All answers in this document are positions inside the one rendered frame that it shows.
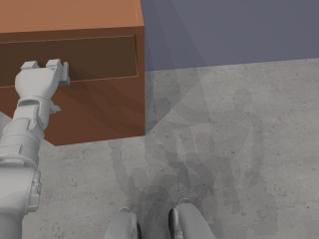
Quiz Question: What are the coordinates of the left robot thigh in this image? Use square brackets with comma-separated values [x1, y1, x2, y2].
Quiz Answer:
[103, 211, 138, 239]

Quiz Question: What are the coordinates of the right robot shin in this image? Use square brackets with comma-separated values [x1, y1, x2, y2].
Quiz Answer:
[173, 198, 189, 239]

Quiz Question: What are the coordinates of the cabinet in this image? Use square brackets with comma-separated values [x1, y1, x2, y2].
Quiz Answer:
[0, 0, 146, 146]

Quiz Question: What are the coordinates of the drawer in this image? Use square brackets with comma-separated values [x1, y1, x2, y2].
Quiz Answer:
[0, 34, 137, 87]

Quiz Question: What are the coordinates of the robot left upper arm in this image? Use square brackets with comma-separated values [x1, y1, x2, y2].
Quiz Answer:
[0, 167, 42, 239]

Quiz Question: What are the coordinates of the robot left forearm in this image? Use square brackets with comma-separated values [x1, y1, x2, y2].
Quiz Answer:
[0, 96, 51, 170]

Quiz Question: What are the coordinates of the handle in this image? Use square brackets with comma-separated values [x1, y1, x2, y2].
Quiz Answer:
[58, 62, 71, 87]

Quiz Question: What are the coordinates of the robot left hand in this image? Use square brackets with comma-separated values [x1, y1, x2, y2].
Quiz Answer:
[15, 59, 64, 114]

